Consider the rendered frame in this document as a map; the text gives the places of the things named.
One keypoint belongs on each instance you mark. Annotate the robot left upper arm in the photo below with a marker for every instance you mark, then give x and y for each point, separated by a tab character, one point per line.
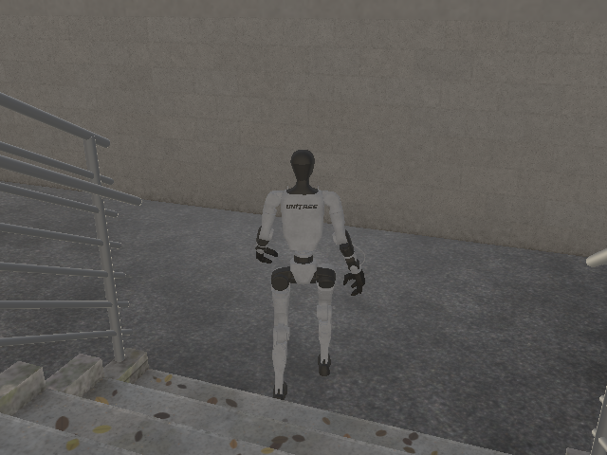
273	200

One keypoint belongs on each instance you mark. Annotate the robot right upper arm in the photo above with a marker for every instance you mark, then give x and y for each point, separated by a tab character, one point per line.
332	200

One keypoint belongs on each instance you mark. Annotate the robot torso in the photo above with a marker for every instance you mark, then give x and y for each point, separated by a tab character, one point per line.
302	218

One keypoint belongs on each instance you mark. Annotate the left robot forearm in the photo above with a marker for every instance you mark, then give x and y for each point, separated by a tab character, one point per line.
261	245

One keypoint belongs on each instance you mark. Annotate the robot right shin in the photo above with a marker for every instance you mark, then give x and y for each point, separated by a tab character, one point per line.
325	328

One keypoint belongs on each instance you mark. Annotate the robot left hand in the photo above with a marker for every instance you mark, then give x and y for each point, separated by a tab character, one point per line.
263	259

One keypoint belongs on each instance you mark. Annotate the robot right hand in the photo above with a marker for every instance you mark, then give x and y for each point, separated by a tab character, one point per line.
360	281

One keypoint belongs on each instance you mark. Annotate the right robot forearm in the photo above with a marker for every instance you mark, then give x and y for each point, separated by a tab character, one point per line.
349	255

